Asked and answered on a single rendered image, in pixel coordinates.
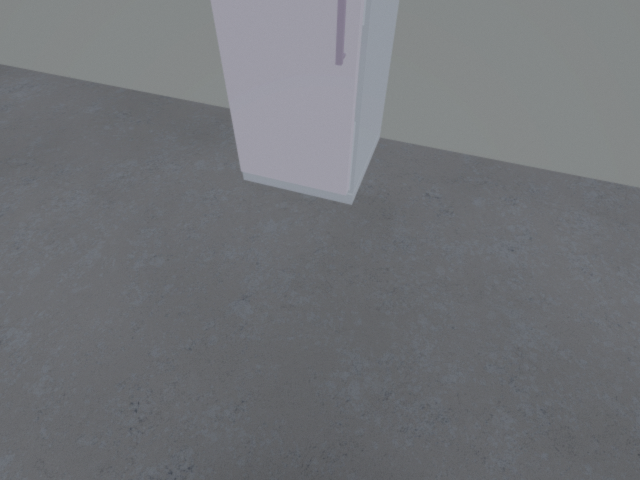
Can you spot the fridge door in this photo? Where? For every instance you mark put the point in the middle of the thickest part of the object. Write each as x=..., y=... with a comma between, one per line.
x=292, y=108

